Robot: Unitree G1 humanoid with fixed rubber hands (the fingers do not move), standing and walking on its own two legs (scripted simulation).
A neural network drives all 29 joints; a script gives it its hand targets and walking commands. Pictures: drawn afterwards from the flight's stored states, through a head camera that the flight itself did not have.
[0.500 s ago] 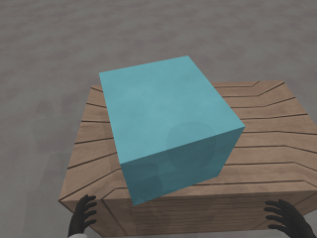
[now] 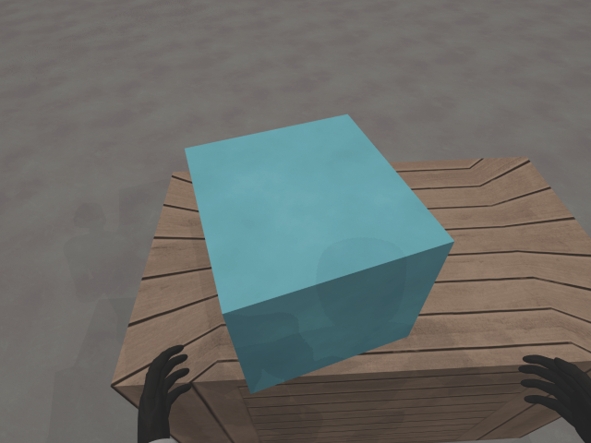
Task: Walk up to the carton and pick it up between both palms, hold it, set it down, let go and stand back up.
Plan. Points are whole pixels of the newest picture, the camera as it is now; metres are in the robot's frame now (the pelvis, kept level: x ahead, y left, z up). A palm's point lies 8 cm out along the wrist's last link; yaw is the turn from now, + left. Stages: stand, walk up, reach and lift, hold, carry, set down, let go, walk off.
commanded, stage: reach and lift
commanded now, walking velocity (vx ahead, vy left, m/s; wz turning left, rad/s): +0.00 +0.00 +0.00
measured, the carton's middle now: (301, 246) +0.43 +0.04 -0.01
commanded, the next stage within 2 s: none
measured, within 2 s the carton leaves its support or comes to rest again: neither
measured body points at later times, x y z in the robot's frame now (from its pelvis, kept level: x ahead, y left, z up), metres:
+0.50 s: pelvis -0.02 +0.01 -0.01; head -0.02 -0.01 +0.44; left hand +0.21 +0.20 +0.03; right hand +0.26 -0.29 +0.01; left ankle -0.02 +0.16 -0.73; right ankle +0.00 -0.10 -0.73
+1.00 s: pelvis +0.00 +0.01 +0.01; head +0.03 +0.01 +0.46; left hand +0.24 +0.23 +0.06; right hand +0.32 -0.27 +0.05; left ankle -0.02 +0.16 -0.73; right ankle +0.00 -0.10 -0.73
